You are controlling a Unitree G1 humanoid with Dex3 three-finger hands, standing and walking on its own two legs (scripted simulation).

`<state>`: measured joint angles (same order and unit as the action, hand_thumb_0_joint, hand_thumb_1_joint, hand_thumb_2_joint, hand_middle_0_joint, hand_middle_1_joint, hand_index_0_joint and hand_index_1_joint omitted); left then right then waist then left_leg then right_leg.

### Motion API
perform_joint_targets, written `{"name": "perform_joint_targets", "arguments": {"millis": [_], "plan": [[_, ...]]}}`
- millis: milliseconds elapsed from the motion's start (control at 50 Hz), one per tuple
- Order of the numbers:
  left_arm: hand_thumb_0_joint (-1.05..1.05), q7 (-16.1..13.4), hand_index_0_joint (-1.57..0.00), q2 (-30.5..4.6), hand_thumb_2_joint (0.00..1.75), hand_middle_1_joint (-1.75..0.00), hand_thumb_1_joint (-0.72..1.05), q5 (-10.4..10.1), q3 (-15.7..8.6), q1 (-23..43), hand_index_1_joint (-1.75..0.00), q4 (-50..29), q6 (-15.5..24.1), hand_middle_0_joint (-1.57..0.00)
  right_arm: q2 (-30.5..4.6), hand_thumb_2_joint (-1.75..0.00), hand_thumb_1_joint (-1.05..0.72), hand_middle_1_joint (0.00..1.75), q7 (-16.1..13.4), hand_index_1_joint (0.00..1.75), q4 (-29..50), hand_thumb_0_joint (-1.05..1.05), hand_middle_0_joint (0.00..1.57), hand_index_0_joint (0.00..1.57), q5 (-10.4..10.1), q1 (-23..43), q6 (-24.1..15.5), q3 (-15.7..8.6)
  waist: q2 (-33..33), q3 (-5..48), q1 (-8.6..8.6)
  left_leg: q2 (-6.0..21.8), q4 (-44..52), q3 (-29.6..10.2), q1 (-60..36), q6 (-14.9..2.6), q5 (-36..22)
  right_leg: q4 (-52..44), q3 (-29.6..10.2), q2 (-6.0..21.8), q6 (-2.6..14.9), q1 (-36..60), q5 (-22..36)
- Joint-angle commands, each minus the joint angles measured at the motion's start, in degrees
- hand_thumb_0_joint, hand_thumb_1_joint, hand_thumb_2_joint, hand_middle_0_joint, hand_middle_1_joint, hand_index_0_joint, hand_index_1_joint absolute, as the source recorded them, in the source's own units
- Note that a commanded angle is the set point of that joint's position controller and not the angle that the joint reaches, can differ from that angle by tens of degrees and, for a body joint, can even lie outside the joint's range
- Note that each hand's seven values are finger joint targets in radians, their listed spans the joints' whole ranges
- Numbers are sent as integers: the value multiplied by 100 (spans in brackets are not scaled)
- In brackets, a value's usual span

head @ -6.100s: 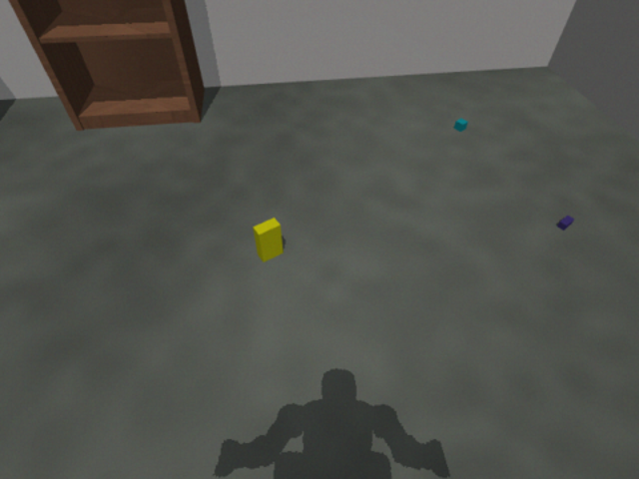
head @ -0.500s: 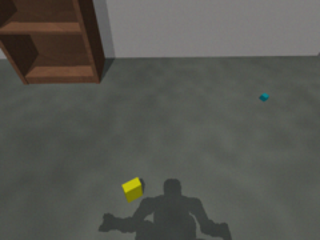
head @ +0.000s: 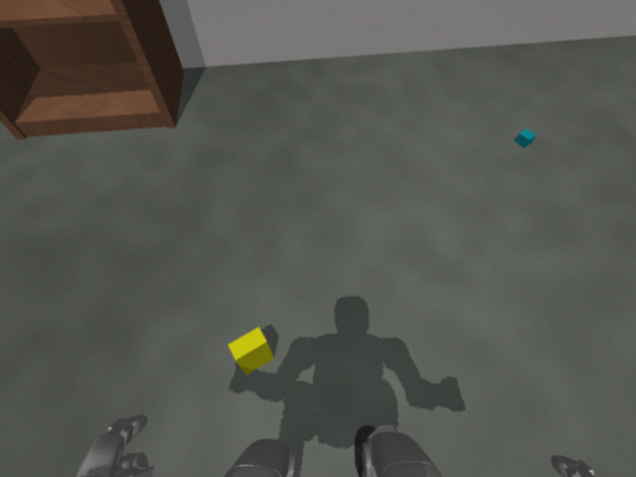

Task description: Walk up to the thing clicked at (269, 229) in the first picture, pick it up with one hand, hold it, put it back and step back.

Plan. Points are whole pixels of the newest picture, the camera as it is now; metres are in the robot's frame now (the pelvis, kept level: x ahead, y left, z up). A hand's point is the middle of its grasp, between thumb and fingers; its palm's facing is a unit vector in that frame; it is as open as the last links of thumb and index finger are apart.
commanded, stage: walk up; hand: left
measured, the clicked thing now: (252, 351) +0.45 +0.22 -0.67
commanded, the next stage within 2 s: stand in 1.22 s
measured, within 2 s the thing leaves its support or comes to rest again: neither
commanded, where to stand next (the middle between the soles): +0.07 +0.01 m, yaw -3 degrees
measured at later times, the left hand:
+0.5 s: hand out of the picture -0.03 +0.32 -0.14, palm faces -0.05 -0.92 -0.38, open 7.4 cm
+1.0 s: hand out of the picture -0.02 +0.27 -0.09, palm faces -0.01 -0.84 -0.54, open 7.4 cm
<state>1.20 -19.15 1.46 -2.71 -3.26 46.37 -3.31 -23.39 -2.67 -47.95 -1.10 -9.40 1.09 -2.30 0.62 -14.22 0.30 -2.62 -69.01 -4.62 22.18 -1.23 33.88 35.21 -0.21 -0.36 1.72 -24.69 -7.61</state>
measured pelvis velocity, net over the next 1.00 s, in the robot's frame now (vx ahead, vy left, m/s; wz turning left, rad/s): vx -0.05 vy -0.03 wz -0.03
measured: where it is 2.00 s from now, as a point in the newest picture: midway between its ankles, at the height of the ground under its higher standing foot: outside the picture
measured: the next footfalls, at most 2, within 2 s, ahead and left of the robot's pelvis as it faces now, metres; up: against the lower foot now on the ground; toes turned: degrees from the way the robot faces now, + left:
left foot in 0.22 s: +0.00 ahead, +0.13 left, +0.00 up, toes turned +2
right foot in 0.76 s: +0.04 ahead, -0.15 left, +0.00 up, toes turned -4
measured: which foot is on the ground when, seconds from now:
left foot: up 0.00-0.20, down 0.22-0.76, up 0.78-1.00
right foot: down 0.00-0.26, up 0.28-0.74, down 0.76-1.00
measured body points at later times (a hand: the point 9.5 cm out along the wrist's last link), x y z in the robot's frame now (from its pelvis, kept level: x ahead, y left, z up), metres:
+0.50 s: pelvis -0.07 +0.03 +0.01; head -0.04 +0.06 +0.46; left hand -0.03 +0.37 -0.12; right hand -0.01 -0.28 -0.08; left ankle -0.04 +0.12 -0.72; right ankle -0.11 -0.11 -0.65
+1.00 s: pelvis -0.05 -0.03 +0.02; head -0.07 -0.08 +0.46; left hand -0.02 +0.31 -0.06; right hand -0.03 -0.36 -0.13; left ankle +0.01 +0.14 -0.65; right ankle -0.03 -0.14 -0.72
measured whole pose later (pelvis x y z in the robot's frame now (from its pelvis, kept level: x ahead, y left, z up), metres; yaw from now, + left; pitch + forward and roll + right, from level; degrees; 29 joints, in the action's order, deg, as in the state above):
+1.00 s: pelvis -0.05 -0.03 +0.02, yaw -2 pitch -4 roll +0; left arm -2.2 -21.7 2.4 -3.4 -21.8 52.3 3.9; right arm -26.3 4.4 -49.8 1.4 -20.0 3.6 -5.7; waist 7.6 -1.9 0.1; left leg -1.4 -61.7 -9.8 29.4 1.3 15.0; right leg 29.7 3.5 0.0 1.2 -10.9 -14.5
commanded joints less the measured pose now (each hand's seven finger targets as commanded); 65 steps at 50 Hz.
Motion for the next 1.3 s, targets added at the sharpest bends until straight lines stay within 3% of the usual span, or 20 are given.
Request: {"name": "perform_joint_targets", "arguments": {"millis": [0, 100, 180, 220, 260, 340, 440, 520, 620, 700, 720, 740, 760, 900, 1060, 1160, 1180, 1200, 1220, 1280], "plan": [[0, -256, -20, -1609, 90, -30, 90, 37, -462, -309, -30, -353, 156, -20, -1065, -90, -90, 30, -29, 30, 36, 0, 20, 20, 92, -949, 91, -292, -682, 1826, -174, 100, 644, -30, 112, 95, -101, -1087, -1512, 1386, 1164, 1155, 1], [0, -372, -20, -1869, 90, -30, 90, -63, -537, -409, -30, -339, 227, -20, -1061, -90, -90, 30, 96, 30, 114, 0, 20, 20, 262, -821, 183, -375, -1036, 1769, -191, 213, 1509, 45, -59, 112, -274, -878, -1852, 1950, 1341, 1108, 1627], [0, -375, -20, -1807, 90, -30, 90, -70, -507, 273, -30, -507, 182, -20, -1090, -90, -90, 30, 315, 30, -35, 0, 20, 20, 351, -1457, 215, -533, -796, 1856, 345, 192, 2840, 336, -1338, -183, -1285, -692, -1368, 1593, 700, -355, -516], [0, -384, -20, -1296, 90, -30, 90, -117, -358, 223, -30, -576, 140, -20, -1495, -90, -90, 30, 344, 30, 159, 0, 20, 20, 454, -1036, 180, -613, 1202, 1333, 375, 1426, 4684, -1834, -575, -774, -625, 1366, -566, -3, 184, -1322, -2925], [0, -439, -20, -1655, 90, -30, 90, -33, -533, 38, -30, -319, 115, -20, -1999, -90, -90, 30, 306, 30, 588, 0, 20, 20, 445, 108, 102, -689, 1422, 909, 235, 2557, 5694, -3200, 1206, -1469, -505, 3623, -1022, -595, 7, -370, -2846], [0, -279, -20, -1596, 90, -30, 90, -129, -500, -803, -30, 61, 104, -20, -1260, -90, -90, 30, 144, 30, 527, 0, 20, 20, 378, 219, -124, -500, 125, 1249, -208, 1333, 4935, -1330, -483, -469, -879, 3796, -1185, -544, -24, -1017, -1437], [0, -29, -20, -1806, 90, -30, 90, 17, -451, -762, -30, -68, 429, -20, -1531, -90, -90, 30, 305, 30, 317, 0, 20, 20, 327, -1089, -344, -672, 766, 2080, 566, 1797, 5219, -2032, -3465, -917, 805, 2257, -692, -216, -369, -1905, -1783], [0, 0, -20, -1828, 90, -30, 90, 26, -414, -686, -30, -52, 563, -20, -1620, -90, -90, 30, 346, 30, 253, 0, 20, 20, 314, -1278, -372, -669, 854, 1242, 616, 2002, 5505, -1890, -2911, -1015, 213, 1537, -702, -74, -304, -1586, -2093], [0, 112, -20, -1756, 90, -30, 90, -20, -410, -1587, -30, 284, 644, -20, -1652, -90, -90, 30, 503, 30, 480, 0, 20, 20, 323, -629, -359, -616, 1374, 711, 118, 1743, 5736, -911, -788, -1122, 649, 814, 93, 59, -200, 122, -2068], [0, -49, -20, -1823, 90, -30, 90, -93, -565, -3332, -30, 846, 722, -20, -1223, -90, -90, 30, 577, 30, 814, 0, 20, 20, 466, 175, -117, -544, 347, 1139, -773, 901, 3824, 231, 1142, -592, 905, -589, 394, -39, -132, 2821, -870], [0, -161, -20, -2195, 90, -30, 90, -44, -686, -3735, -30, 887, 717, -20, -896, -90, -90, 30, 561, 30, 903, 0, 20, 20, 435, 136, -40, -459, -840, 1068, -993, 502, 2322, 613, 1950, -316, 844, -1157, -681, 452, -116, 3029, -1756], [0, -283, -20, -2572, 90, -30, 90, 75, -739, -3266, -30, 601, 737, -20, -721, -90, -90, 30, 552, 30, 956, 0, 20, 20, 368, -64, 36, -392, -1593, 776, -743, 31, 819, 183, 2450, -13, 195, -2265, -2977, 1682, 136, 2096, -3954], [0, -358, -20, -2548, 90, -30, 90, 101, -651, -2285, -30, 227, 779, -20, -927, -90, -90, 30, 550, 30, 766, 0, 20, 20, 268, -504, 119, -452, -752, 325, -206, 92, 459, -509, 2129, 71, -516, -3032, -3931, 2383, 330, 993, -5171], [0, -499, -20, -2086, 90, -30, 90, 41, -565, -1316, -30, 51, 954, -20, -1230, -90, -90, 30, 657, 30, 53, 0, 20, 20, 226, -1518, 180, -622, -770, 547, 227, 224, 488, -735, 830, 276, -2006, -2366, -1217, 1259, 112, 365, -2405], [0, -289, -20, -1920, 90, -30, 90, 47, -555, -1392, -30, -21, 831, -20, -1056, -90, -90, 30, 509, 30, 72, 0, 20, 20, 272, -831, -5, -458, -1113, 667, -283, 368, 2578, -133, 368, 227, -1339, -1649, -680, 1346, 758, 996, -1761], [0, -247, -20, -1630, 90, -30, 90, -116, -304, -1213, -30, -74, 655, -20, -957, -90, -90, 30, 340, 30, -172, 0, 20, 20, 262, -1054, -252, -396, -662, 1349, 8, 183, 4406, 415, -1105, -47, -2325, 259, -246, 1262, 517, 1014, 1763], [0, -266, -20, -1447, 90, -30, 90, -154, -214, -1299, -30, -75, 653, -20, -1167, -90, -90, 30, 297, 30, -182, 0, 20, 20, 296, -1118, -296, -454, -22, 1637, 13, 611, 4496, -287, -1392, -213, -3096, 946, -44, 999, 248, 899, 1469], [0, -233, -20, -1034, 90, -30, 90, -274, -94, -1403, -30, -125, 619, -20, -1628, -90, -90, 30, 225, 30, -158, 0, 20, 20, 275, -1133, -416, -484, 876, 2022, -23, 1980, 4808, -2155, -1969, -615, -4690, 1468, 205, 245, -160, 208, -23], [0, -308, -20, -1387, 90, -30, 90, -276, -178, -840, -30, -141, 532, -20, -1741, -90, -90, 30, 205, 30, -338, 0, 20, 20, 226, -1054, -455, -488, 765, 1945, 100, 2202, 4497, -2460, -1855, -1234, -5283, 1369, -112, 129, -150, 179, -2352], [0, -266, -20, -1374, 90, -30, 90, -240, -139, -740, -30, 160, 501, -20, -1134, -90, -90, 30, 176, 30, -284, 0, 20, 20, 177, -322, -389, -329, 818, 1687, -19, 1612, 4360, -1096, -1792, -874, -4846, 696, -173, 308, -49, 327, -2445]]}}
